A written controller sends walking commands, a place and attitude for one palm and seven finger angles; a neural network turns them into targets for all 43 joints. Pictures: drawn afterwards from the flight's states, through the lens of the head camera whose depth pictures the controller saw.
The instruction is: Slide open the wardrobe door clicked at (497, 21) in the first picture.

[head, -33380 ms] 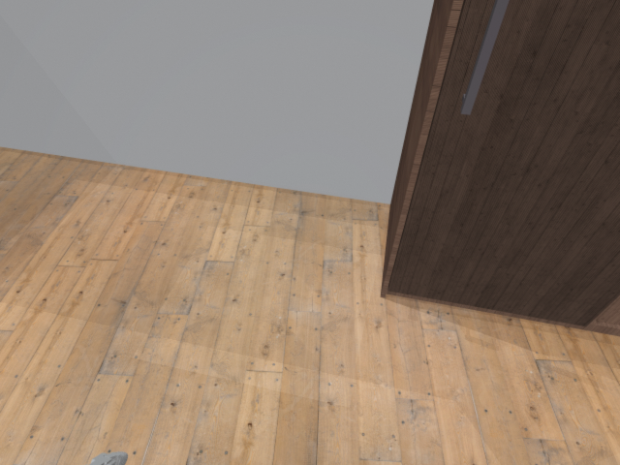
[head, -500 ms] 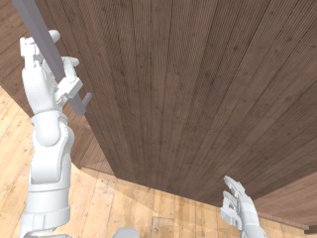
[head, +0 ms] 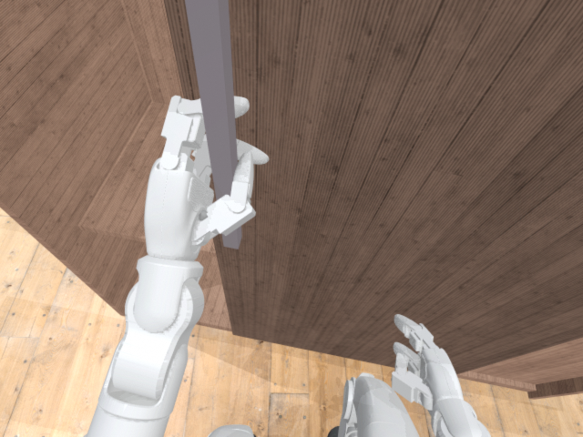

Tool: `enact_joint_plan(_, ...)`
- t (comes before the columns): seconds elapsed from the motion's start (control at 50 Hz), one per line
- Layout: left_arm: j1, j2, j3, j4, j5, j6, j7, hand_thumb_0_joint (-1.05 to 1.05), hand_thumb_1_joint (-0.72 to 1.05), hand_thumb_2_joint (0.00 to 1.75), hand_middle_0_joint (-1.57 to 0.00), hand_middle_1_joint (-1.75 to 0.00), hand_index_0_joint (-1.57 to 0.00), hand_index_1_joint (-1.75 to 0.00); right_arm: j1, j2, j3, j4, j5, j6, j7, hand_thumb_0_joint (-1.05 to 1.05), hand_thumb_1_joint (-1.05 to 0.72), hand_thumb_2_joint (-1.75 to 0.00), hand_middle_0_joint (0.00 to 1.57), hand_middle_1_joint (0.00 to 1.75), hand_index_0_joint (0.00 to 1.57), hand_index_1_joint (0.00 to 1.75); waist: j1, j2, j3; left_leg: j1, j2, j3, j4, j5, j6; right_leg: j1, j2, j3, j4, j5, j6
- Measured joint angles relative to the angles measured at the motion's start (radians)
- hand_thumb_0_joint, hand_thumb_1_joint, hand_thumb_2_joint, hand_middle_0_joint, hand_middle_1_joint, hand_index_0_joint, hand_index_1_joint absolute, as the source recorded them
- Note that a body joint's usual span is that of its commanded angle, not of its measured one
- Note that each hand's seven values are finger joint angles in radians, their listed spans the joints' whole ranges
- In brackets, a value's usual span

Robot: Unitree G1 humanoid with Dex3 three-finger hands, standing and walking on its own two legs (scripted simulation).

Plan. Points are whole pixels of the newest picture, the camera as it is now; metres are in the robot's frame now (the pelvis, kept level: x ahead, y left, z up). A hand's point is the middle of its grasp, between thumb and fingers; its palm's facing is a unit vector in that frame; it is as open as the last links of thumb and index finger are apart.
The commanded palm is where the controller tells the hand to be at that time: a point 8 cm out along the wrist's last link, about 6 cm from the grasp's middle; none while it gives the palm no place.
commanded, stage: step sideways, sliding the door along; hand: left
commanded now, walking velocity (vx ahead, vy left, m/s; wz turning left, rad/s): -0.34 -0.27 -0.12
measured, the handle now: (230, 142) +0.35 +0.14 +0.21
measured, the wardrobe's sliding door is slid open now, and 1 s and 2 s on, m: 0.37 0.48 0.61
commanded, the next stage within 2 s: none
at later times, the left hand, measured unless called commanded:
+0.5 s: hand (292, 190) +0.31 +0.08 +0.20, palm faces +0.33 -0.94 -0.07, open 5.9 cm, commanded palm +0.28 +0.04 +0.16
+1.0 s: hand (366, 204) +0.31 +0.01 +0.20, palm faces +0.39 -0.92 -0.05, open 6.2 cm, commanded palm +0.28 -0.02 +0.17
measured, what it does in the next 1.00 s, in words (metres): steps to the right: right foot, then left foot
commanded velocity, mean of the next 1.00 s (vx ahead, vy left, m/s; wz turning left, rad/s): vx -0.14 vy -0.29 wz -0.06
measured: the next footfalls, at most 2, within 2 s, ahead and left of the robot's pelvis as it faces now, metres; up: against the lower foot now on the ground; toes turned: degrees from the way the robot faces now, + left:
right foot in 0.52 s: -0.02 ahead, -0.29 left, +0.00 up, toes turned -4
left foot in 0.74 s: -0.02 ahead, -0.06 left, +0.00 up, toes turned +10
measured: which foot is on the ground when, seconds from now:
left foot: down 0.00-0.54, up 0.56-0.72, down 0.74-1.00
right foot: up 0.00-0.50, down 0.52-0.72, up 0.74-1.00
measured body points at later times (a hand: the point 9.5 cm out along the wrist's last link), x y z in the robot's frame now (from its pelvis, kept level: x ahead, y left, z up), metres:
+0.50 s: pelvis -0.05 -0.12 -0.01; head +0.02 -0.11 +0.43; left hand +0.29 +0.12 +0.20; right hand +0.16 -0.30 -0.11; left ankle -0.02 +0.06 -0.75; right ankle -0.06 -0.28 -0.73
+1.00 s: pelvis -0.07 -0.23 -0.01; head +0.02 -0.20 +0.43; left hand +0.28 +0.05 +0.20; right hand +0.13 -0.42 -0.11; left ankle -0.05 -0.07 -0.75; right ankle -0.04 -0.41 -0.68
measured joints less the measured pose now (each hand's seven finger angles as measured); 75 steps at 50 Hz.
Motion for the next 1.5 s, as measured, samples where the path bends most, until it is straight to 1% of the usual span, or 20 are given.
enact_joint_plan(0.14,-0.050,0.077,0.033,0.065,-0.009,0.002,-0.040,0.01,0.75,0.86,-0.45,-1.40,-0.23,-1.34,-0.010,0.036,0.025,0.014,-0.011,0.029,-0.020,0.01,-0.90,-0.90,0.21,0.30,0.20,0.30,-0.012,-0.004,-0.025,0.041,0.007,0.047,-0.063,0.034,-0.010,0.082,0.033,-0.046,-0.208,0.059,0.008)
enact_joint_plan(0.28,-0.093,0.081,0.103,0.131,-0.020,0.031,-0.021,0.01,0.73,0.86,-0.46,-1.40,-0.28,-1.38,0.003,0.024,0.034,0.053,-0.018,0.043,-0.036,0.01,-0.90,-0.90,0.21,0.30,0.20,0.30,-0.005,0.002,-0.039,0.023,0.026,0.043,-0.049,0.049,-0.038,0.189,0.034,-0.005,-0.328,0.052,-0.001)
enact_joint_plan(0.4,-0.171,0.057,0.204,0.199,-0.022,0.062,0.027,0.01,0.76,0.86,-0.46,-1.40,-0.24,-1.40,0.016,0.001,0.020,0.053,-0.008,0.031,-0.034,0.01,-0.90,-0.90,0.21,0.30,0.20,0.30,0.011,0.018,-0.029,-0.024,0.083,0.013,-0.023,0.075,-0.091,0.267,0.007,0.029,-0.423,0.045,-0.005)
enact_joint_plan(0.54,-0.318,0.146,0.349,0.314,-0.034,0.116,0.070,-0.02,0.73,0.85,-0.46,-1.40,-0.25,-1.37,0.033,-0.036,-0.005,0.033,0.029,0.006,-0.028,0.01,-0.90,-0.90,0.21,0.30,0.20,0.30,0.024,0.007,-0.029,-0.152,0.146,-0.055,0.123,0.050,-0.172,0.439,-0.029,0.027,-0.743,0.171,-0.005)
enact_joint_plan(0.58,-0.326,0.156,0.395,0.341,-0.038,0.112,0.087,-0.02,0.73,0.85,-0.46,-1.40,-0.23,-1.35,0.012,-0.068,-0.018,0.057,0.037,0.012,-0.040,0.01,-0.90,-0.90,0.21,0.30,0.20,0.30,-0.004,0.031,-0.031,-0.223,0.129,-0.113,0.253,-0.090,-0.140,0.417,-0.012,0.005,-0.717,0.095,-0.017)
enact_joint_plan(0.64,-0.310,0.158,0.417,0.348,-0.053,0.102,0.102,-0.03,0.74,0.84,-0.46,-1.40,-0.21,-1.35,0.002,-0.109,-0.054,0.097,0.043,0.025,-0.072,0.01,-0.90,-0.90,0.21,0.30,0.20,0.30,-0.027,0.014,-0.036,-0.292,0.005,-0.112,0.466,-0.304,-0.106,0.375,-0.039,0.008,-0.689,0.103,-0.037)
enact_joint_plan(0.7,-0.298,0.152,0.410,0.326,-0.053,0.088,0.111,-0.02,0.74,0.82,-0.46,-1.40,-0.21,-1.36,0.018,-0.139,-0.070,0.112,0.039,0.049,-0.095,0.01,-0.91,-0.90,0.20,0.29,0.20,0.30,-0.049,-0.014,-0.041,-0.244,-0.062,-0.034,0.326,-0.202,-0.101,0.353,-0.056,0.001,-0.671,0.114,-0.050)
enact_joint_plan(0.74,-0.302,0.153,0.397,0.303,-0.051,0.092,0.103,-0.01,0.75,0.81,-0.46,-1.40,-0.21,-1.34,0.039,-0.157,-0.084,0.100,0.032,0.059,-0.101,0.01,-0.91,-0.90,0.20,0.29,0.19,0.30,-0.056,0.004,-0.047,-0.178,-0.038,-0.004,0.170,0.086,-0.068,0.297,-0.033,-0.011,-0.550,0.103,-0.035)
enact_joint_plan(0.8,-0.335,0.161,0.381,0.325,-0.041,0.074,0.076,-0.01,0.76,0.80,-0.46,-1.40,-0.19,-1.29,0.043,-0.126,-0.098,0.111,0.032,0.070,-0.071,0.01,-0.91,-0.90,0.20,0.29,0.19,0.30,-0.027,-0.025,-0.009,-0.146,-0.015,0.008,0.196,-0.027,-0.036,0.210,-0.007,0.060,-0.268,-0.062,-0.020)
enact_joint_plan(0.86,-0.343,0.146,0.378,0.335,-0.025,0.070,0.063,-0.01,0.75,0.80,-0.46,-1.40,-0.21,-1.28,0.056,-0.097,-0.079,0.100,0.028,0.059,-0.038,0.01,-0.91,-0.90,0.20,0.29,0.19,0.30,-0.008,-0.011,0.006,-0.109,0.038,-0.005,0.150,-0.033,-0.067,0.166,-0.008,0.050,-0.159,-0.070,-0.011)
enact_joint_plan(0.98,-0.370,0.152,0.376,0.357,-0.032,0.078,0.045,-0.01,0.75,0.81,-0.46,-1.40,-0.24,-1.32,0.053,-0.039,-0.043,0.055,0.024,0.033,-0.011,0.01,-0.90,-0.90,0.20,0.29,0.20,0.30,0.034,0.024,0.038,-0.051,0.131,-0.020,0.051,0.034,-0.119,0.178,-0.035,0.023,-0.275,0.061,0.010)
enact_joint_plan(1.12,-0.418,0.200,0.421,0.450,-0.069,0.090,0.053,-0.03,0.76,0.82,-0.46,-1.40,-0.19,-1.33,0.015,-0.021,-0.016,0.020,0.031,-0.002,-0.009,0.01,-0.90,-0.90,0.21,0.30,0.20,0.30,0.062,0.057,0.055,-0.038,0.193,-0.042,0.059,0.045,-0.197,0.332,-0.010,-0.022,-0.568,0.115,0.009)
enact_joint_plan(1.16,-0.433,0.227,0.445,0.485,-0.080,0.103,0.060,-0.04,0.75,0.82,-0.46,-1.40,-0.16,-1.33,0.007,-0.024,-0.008,0.018,0.042,-0.007,-0.010,0.01,-0.90,-0.90,0.21,0.30,0.20,0.30,0.058,0.038,0.042,-0.071,0.185,-0.053,0.128,0.014,-0.204,0.401,-0.019,-0.024,-0.700,0.243,0.001)
enact_joint_plan(1.22,-0.401,0.220,0.502,0.487,-0.080,0.091,0.081,-0.04,0.75,0.82,-0.46,-1.40,-0.12,-1.34,-0.051,-0.071,-0.017,0.051,0.050,0.003,-0.033,0.01,-0.90,-0.90,0.21,0.30,0.20,0.30,0.011,0.066,0.037,-0.200,0.108,-0.138,0.418,-0.239,-0.087,0.369,-0.019,-0.041,-0.664,0.133,-0.048)
enact_joint_plan(1.26,-0.374,0.208,0.510,0.458,-0.095,0.089,0.090,-0.04,0.76,0.81,-0.46,-1.40,-0.11,-1.35,-0.070,-0.098,-0.038,0.073,0.055,0.010,-0.056,0.01,-0.90,-0.90,0.21,0.30,0.20,0.30,-0.006,0.048,0.035,-0.260,0.012,-0.125,0.558,-0.352,-0.087,0.345,-0.044,-0.030,-0.668,0.137,-0.056)
enact_joint_plan(1.32,-0.357,0.180,0.491,0.402,-0.093,0.081,0.105,-0.03,0.77,0.81,-0.46,-1.40,-0.10,-1.36,-0.069,-0.130,-0.052,0.095,0.051,0.026,-0.084,0.01,-0.90,-0.90,0.20,0.29,0.20,0.30,-0.028,0.010,0.037,-0.247,-0.064,-0.054,0.432,-0.311,-0.099,0.319,-0.066,-0.029,-0.676,0.192,-0.071)
enact_joint_plan(1.36,-0.351,0.169,0.461,0.367,-0.078,0.081,0.105,-0.02,0.77,0.80,-0.46,-1.40,-0.10,-1.33,-0.046,-0.151,-0.060,0.092,0.044,0.044,-0.095,0.01,-0.91,-0.90,0.20,0.29,0.20,0.30,-0.044,0.011,0.028,-0.182,-0.055,-0.006,0.217,-0.022,-0.093,0.289,-0.056,-0.048,-0.628,0.219,-0.065)
enact_joint_plan(1.38,-0.355,0.165,0.439,0.357,-0.075,0.085,0.099,-0.02,0.77,0.80,-0.46,-1.40,-0.10,-1.30,-0.026,-0.159,-0.070,0.085,0.040,0.049,-0.096,0.01,-0.91,-0.90,0.20,0.29,0.19,0.30,-0.049,0.027,0.016,-0.161,-0.030,-0.007,0.165,0.126,-0.055,0.263,-0.037,-0.051,-0.558,0.180,-0.044)
enact_joint_plan(1.42,-0.384,0.166,0.400,0.368,-0.063,0.075,0.075,-0.02,0.78,0.80,-0.46,-1.40,-0.08,-1.25,-0.006,-0.142,-0.091,0.100,0.035,0.055,-0.080,0.01,-0.91,-0.90,0.20,0.29,0.19,0.30,-0.029,0.005,0.030,-0.145,-0.012,-0.005,0.188,0.026,-0.027,0.213,-0.016,0.016,-0.371,0.005,-0.025)
enact_joint_plan(1.5,-0.400,0.135,0.360,0.380,-0.032,0.072,0.057,-0.01,0.78,0.80,-0.46,-1.40,-0.10,-1.21,0.033,-0.105,-0.081,0.100,0.030,0.049,-0.033,0.01,-0.91,-0.90,0.20,0.29,0.19,0.30,0.010,0.003,0.036,-0.102,0.057,-0.006,0.151,-0.026,-0.069,0.166,-0.013,0.046,-0.192,-0.055,-0.011)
